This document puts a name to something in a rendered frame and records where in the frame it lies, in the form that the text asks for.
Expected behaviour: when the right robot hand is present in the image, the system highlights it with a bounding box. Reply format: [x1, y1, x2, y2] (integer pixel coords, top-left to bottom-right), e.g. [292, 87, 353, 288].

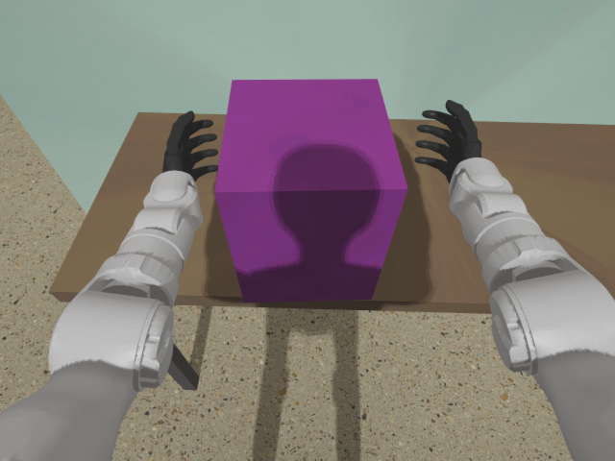
[415, 100, 481, 183]

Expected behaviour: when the robot right upper arm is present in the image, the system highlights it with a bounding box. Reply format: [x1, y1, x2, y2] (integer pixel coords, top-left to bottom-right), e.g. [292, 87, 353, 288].
[489, 270, 615, 461]

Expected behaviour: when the right robot forearm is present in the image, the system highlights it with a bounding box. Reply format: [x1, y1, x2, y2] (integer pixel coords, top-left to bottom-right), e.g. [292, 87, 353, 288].
[449, 158, 615, 312]

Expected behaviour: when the left robot hand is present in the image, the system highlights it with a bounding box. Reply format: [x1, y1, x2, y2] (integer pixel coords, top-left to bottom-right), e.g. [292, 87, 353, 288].
[162, 110, 218, 182]

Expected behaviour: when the carton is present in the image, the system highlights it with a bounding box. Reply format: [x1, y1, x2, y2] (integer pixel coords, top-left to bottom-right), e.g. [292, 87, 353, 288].
[214, 79, 408, 303]

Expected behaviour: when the table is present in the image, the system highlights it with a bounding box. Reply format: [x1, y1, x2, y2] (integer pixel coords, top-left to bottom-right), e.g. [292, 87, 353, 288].
[49, 112, 615, 390]

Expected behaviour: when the left robot forearm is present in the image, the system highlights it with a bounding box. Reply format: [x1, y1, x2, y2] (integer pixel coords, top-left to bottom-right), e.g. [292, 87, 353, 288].
[48, 171, 203, 374]

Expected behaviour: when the robot left upper arm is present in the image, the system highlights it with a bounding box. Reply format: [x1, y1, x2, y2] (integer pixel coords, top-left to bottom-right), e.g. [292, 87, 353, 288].
[0, 290, 174, 461]

